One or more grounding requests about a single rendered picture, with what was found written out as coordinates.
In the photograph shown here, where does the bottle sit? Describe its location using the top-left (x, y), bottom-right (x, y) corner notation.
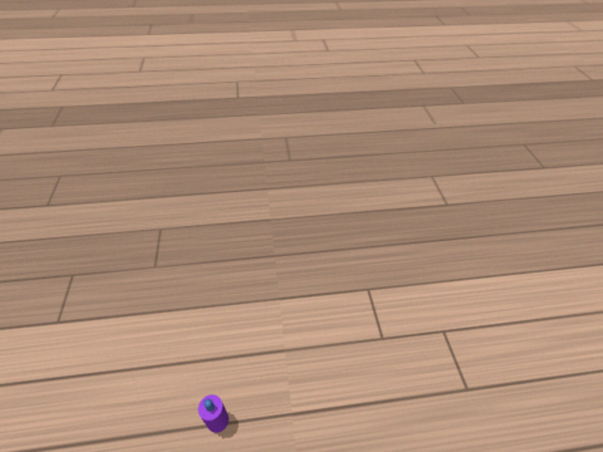
top-left (198, 395), bottom-right (229, 433)

